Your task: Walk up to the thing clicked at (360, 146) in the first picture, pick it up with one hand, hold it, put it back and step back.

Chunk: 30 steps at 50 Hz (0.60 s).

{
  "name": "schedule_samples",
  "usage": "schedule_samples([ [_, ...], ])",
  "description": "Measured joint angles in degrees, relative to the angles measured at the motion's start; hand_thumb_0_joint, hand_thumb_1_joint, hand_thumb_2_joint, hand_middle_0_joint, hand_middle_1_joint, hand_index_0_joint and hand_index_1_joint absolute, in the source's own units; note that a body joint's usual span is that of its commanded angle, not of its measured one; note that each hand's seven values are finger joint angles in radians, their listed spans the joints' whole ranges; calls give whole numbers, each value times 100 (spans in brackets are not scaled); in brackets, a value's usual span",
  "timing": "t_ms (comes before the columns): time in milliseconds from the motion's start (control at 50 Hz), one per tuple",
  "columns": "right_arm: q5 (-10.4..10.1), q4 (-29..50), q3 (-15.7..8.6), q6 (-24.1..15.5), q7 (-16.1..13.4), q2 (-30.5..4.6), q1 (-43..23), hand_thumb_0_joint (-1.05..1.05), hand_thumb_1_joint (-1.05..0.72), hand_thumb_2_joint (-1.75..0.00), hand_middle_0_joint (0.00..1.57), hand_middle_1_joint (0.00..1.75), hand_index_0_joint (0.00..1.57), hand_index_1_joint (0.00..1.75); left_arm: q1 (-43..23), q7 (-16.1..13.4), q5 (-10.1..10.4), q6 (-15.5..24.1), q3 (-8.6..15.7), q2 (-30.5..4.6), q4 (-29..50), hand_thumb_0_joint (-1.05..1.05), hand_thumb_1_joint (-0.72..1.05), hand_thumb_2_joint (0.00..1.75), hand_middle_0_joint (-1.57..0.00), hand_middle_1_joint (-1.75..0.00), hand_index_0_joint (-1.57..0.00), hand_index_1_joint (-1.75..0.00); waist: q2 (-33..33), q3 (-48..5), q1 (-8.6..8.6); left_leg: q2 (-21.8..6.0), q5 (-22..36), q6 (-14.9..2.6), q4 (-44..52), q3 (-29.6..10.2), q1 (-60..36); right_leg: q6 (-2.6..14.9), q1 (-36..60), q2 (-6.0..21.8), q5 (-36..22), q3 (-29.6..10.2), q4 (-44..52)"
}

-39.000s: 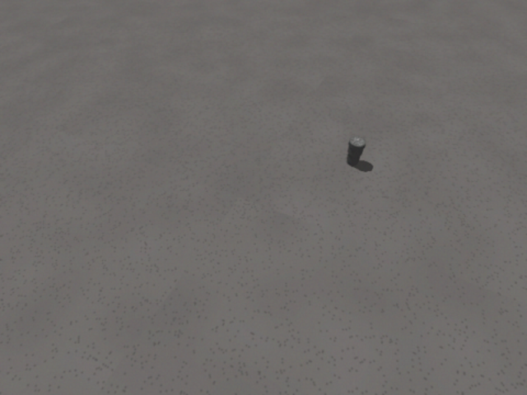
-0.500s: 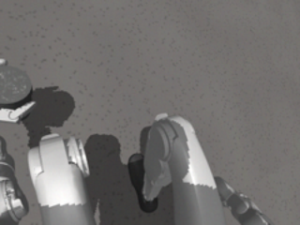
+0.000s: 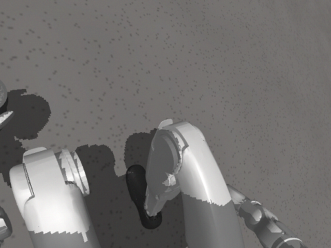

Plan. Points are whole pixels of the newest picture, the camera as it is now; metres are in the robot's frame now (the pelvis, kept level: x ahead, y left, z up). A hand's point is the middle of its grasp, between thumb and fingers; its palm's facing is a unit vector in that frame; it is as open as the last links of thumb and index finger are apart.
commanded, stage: lower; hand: left
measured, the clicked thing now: out of the picture +0.43 +0.27 -0.19
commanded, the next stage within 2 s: loosen in 0.44 s
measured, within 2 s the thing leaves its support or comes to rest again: rests again in 1.38 s
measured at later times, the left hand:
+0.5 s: hand out of the picture +0.43 +0.27 -0.17, palm faces +0.32 -0.95 +0.03, open 11.3 cm
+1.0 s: hand out of the picture +0.44 +0.27 -0.17, palm faces +0.31 -0.95 +0.03, open 14.3 cm
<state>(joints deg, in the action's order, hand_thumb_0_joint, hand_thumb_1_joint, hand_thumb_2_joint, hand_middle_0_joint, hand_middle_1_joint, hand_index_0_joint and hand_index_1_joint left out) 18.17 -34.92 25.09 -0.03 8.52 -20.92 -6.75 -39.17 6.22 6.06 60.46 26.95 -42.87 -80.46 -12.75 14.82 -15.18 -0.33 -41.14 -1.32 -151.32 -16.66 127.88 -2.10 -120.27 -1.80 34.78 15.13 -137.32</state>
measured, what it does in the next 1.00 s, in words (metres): stands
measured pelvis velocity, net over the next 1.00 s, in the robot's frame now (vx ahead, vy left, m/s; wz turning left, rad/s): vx -0.01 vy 0.01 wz -0.05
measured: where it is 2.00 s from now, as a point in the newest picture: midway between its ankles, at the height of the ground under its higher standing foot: (111, 228)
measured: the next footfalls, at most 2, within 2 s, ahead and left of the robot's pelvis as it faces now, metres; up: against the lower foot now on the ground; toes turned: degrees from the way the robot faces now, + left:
none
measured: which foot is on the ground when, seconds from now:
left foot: down 0.00-1.00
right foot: down 0.00-1.00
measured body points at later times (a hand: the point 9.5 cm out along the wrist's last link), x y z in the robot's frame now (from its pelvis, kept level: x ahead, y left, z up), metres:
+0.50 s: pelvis +0.00 +0.00 +0.00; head +0.23 +0.19 +0.33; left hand +0.41 +0.32 -0.17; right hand +0.15 -0.25 -0.04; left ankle +0.08 +0.11 -0.25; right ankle +0.14 -0.11 -0.25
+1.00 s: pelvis -0.01 +0.01 +0.00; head +0.23 +0.20 +0.33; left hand +0.41 +0.32 -0.17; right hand +0.15 -0.24 -0.03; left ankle +0.08 +0.11 -0.25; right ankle +0.14 -0.11 -0.25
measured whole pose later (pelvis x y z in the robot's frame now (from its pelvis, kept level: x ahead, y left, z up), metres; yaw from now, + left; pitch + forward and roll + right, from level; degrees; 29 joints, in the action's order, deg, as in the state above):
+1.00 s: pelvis -0.01 +0.01 +0.00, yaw -3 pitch +12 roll -20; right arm 20.5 -31.8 30.6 0.6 8.4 -21.6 -9.2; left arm -39.2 1.8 6.2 64.8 25.8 -48.6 -84.0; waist -16.1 17.9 -15.2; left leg -1.0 -41.8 -2.0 -153.0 -20.4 126.1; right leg -3.4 -117.4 -3.7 33.4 17.8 -135.5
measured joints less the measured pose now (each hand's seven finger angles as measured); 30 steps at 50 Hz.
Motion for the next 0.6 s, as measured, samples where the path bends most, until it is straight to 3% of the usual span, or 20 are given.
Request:
schedule_samples([
  [320, 173, 151, 334, 45, 1, -46, -231, 0, -91, -90, 21, 30, 21, 30, -30, -390, -31, 249, -54, -298, -285, 2, -42, 96, -75, -90, -62, -87, -184, 233, -19, -17, -6, 3, -86, -213, -104, -53, 146, -86, -97, 152, 75],
  [600, 234, 223, 509, 47, -37, -57, -321, 0, -91, -90, 21, 30, 21, 30, 61, -438, -10, 481, 29, -420, -400, 2, -42, 96, -75, -90, -62, -87, -281, 304, -37, -55, -38, -39, -158, -318, -158, -112, 224, -159, -141, 223, 112],
])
